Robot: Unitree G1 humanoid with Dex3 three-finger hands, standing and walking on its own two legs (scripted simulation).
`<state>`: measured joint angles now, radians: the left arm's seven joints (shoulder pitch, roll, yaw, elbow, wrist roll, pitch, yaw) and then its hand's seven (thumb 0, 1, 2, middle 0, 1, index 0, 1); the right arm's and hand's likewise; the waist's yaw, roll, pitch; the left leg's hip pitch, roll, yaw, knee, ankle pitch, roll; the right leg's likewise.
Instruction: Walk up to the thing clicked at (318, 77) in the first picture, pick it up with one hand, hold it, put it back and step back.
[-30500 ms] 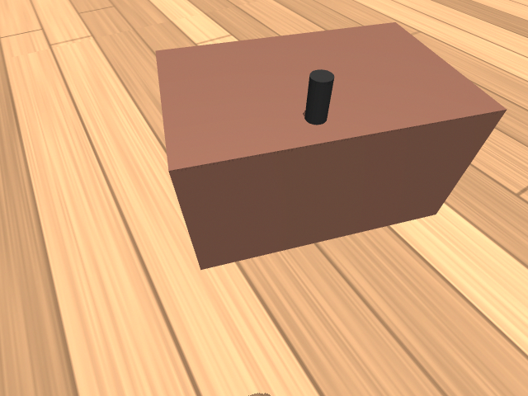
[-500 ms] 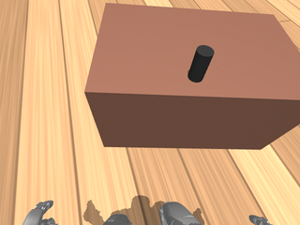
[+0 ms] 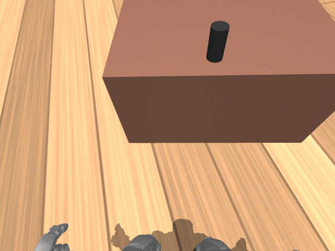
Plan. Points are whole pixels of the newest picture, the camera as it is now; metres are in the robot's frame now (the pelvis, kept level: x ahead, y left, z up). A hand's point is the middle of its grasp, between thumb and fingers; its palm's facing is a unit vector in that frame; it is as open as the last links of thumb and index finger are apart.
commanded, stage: step back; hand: right
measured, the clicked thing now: (217, 42) +0.90 -0.16 -0.08
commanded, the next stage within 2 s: stand in 1.78 s
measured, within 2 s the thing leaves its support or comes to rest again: neither
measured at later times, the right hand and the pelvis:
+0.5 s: hand out of the picture -0.05 -0.30 -0.15, palm faces -0.03 +0.93 -0.37, open 7.4 cm; pelvis -0.17 -0.04 +0.00, yaw -1 degrees
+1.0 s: hand out of the picture -0.16 -0.29 -0.16, palm faces -0.08 +0.93 -0.35, open 7.4 cm; pelvis -0.23 -0.03 +0.00, yaw +3 degrees
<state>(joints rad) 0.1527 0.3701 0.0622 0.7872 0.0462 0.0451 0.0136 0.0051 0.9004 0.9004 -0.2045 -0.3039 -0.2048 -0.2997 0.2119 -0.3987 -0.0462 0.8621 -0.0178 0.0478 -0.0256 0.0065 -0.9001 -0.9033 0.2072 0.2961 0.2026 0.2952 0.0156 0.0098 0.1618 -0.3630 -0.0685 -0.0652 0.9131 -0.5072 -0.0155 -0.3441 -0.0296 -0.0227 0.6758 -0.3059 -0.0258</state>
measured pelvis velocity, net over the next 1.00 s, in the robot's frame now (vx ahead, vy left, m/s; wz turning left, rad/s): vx -0.23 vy -0.03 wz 0.05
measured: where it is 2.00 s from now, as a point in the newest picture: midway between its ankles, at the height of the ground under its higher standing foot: outside the picture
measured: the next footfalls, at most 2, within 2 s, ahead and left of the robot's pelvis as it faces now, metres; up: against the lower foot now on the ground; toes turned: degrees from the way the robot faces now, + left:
left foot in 0.06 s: +0.00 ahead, +0.12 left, +0.00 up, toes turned +0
right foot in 0.36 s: -0.16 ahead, -0.13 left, +0.00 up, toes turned +3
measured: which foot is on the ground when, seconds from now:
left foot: up 0.00-0.04, down 0.06-0.36, up 0.38-0.66, down 0.68-0.96, up 0.98-1.00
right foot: down 0.00-0.08, up 0.10-0.34, down 0.36-1.00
